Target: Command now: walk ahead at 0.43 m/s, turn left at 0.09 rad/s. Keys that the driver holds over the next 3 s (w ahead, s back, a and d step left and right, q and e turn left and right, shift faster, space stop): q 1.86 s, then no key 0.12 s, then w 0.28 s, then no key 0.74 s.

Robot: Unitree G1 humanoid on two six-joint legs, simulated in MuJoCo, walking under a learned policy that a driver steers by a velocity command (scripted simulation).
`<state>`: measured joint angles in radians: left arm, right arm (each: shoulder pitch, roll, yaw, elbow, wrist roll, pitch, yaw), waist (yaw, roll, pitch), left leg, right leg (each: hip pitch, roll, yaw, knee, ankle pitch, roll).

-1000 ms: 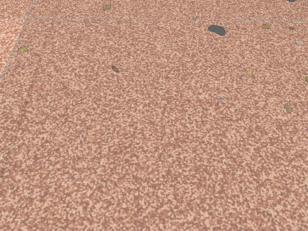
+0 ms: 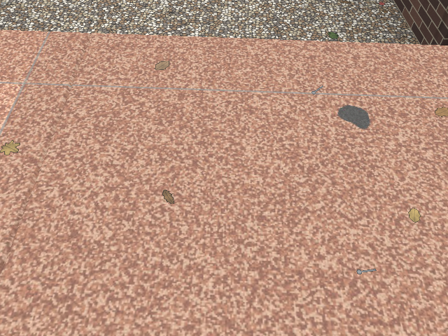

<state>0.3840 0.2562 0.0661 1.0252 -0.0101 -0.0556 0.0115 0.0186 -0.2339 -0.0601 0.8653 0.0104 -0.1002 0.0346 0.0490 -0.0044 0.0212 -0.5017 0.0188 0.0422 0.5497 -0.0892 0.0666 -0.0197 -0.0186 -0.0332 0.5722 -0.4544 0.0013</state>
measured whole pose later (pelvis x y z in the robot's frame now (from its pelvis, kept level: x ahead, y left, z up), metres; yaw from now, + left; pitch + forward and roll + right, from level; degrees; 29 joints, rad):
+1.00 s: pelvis +0.15 +0.04 +0.02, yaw +32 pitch +2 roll -2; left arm 0.10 0.32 0.09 0.84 0.01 0.01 0.04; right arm 0.19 -0.29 -0.08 0.73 0.00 0.03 0.00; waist 0.01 -0.04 0.05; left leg -0.31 -0.02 -0.02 0.53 -0.25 0.05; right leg -0.51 -0.05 -0.01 1.03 -0.47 0.05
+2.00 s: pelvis +0.13 +0.05 +0.02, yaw +65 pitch +2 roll -2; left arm 0.13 0.35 0.09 0.74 0.00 0.02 0.02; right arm 0.18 -0.30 -0.06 0.60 0.00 0.02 -0.01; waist 0.00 -0.05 0.06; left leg -0.28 -0.03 -0.04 0.48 -0.23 0.05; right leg -0.52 -0.04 0.00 1.12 -0.42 0.06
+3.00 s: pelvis +0.22 +0.20 +0.01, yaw +67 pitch -1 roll +0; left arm 0.19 0.27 0.01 0.83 0.01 0.00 -0.01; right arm 0.15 -0.25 -0.04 0.73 -0.01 0.01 -0.02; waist 0.01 0.00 0.04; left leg -0.25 0.00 -0.02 0.54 -0.27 -0.01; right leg -0.12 -0.01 -0.02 0.50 -0.37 0.00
